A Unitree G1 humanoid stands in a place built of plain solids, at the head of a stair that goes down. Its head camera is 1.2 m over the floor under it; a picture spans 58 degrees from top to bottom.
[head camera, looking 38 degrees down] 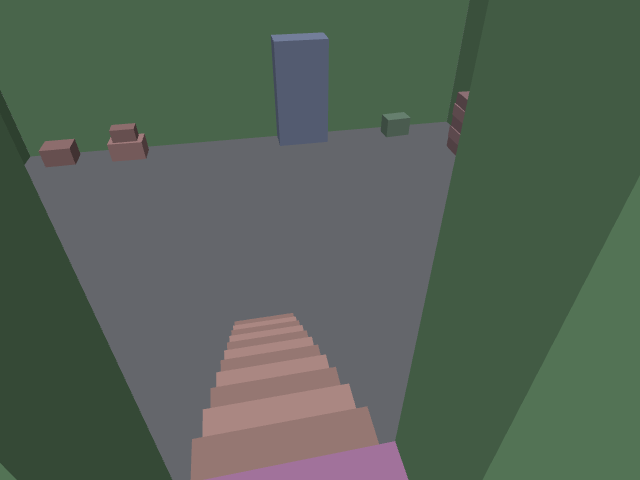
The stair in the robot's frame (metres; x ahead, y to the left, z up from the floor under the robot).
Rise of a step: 0.20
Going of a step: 0.23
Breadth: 0.60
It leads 11 degrees to the left of straight ahead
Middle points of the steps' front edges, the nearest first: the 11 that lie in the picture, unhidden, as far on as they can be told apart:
0.56 0.08 0.00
0.78 0.13 -0.20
1.00 0.17 -0.39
1.23 0.22 -0.59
1.45 0.26 -0.78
1.67 0.31 -0.98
1.90 0.35 -1.18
2.12 0.40 -1.37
2.34 0.44 -1.57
2.56 0.48 -1.76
2.79 0.53 -1.96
